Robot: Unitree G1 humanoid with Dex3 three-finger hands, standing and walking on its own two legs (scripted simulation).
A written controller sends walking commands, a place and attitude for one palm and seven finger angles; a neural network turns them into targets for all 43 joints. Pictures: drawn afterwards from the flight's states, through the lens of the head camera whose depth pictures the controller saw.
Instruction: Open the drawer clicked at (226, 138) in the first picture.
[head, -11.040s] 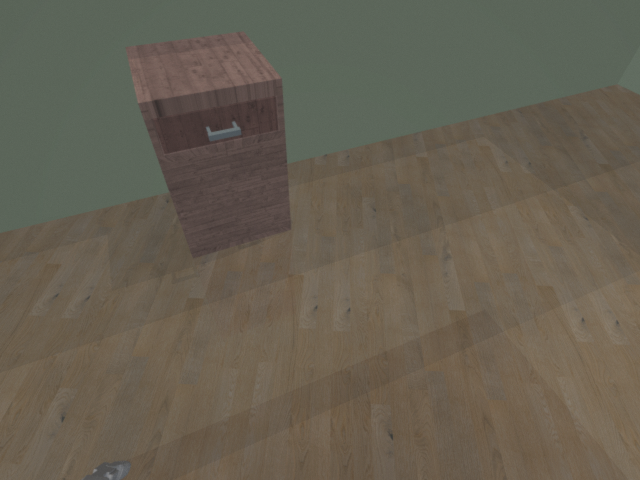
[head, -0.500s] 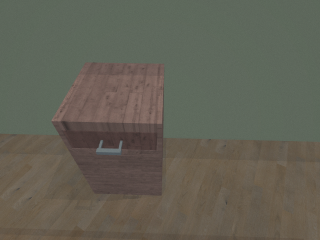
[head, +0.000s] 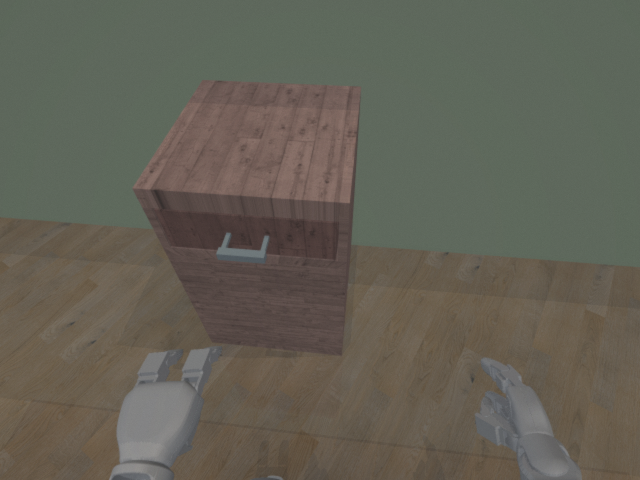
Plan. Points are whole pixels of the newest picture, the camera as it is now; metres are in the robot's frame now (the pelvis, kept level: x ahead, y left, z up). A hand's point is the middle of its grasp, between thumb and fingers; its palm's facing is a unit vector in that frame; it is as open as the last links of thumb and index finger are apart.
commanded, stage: raise the hand with hooked fingers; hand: left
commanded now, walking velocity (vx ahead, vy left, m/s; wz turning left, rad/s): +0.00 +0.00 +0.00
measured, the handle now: (244, 247) +0.56 +0.26 -0.16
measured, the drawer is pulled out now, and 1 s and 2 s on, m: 0.00 0.00 0.00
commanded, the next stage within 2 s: move the hooked fingers above the handle in 1.40 s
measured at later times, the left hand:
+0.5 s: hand (154, 330) +0.26 +0.25 +0.04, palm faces +0.05 -0.11 -0.99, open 12.0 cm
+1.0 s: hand (122, 256) +0.32 +0.29 +0.11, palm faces +0.05 -0.08 -1.00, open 13.8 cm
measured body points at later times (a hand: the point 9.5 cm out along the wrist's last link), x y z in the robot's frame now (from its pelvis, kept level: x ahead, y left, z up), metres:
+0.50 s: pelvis +0.01 +0.03 +0.02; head +0.03 +0.00 +0.47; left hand +0.25 +0.26 +0.09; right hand +0.18 -0.21 -0.09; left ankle +0.03 +0.12 -0.70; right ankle +0.02 -0.07 -0.70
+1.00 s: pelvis +0.02 +0.04 +0.03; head +0.03 +0.02 +0.48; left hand +0.31 +0.29 +0.16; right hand +0.23 -0.16 -0.07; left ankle +0.03 +0.12 -0.70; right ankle +0.02 -0.07 -0.70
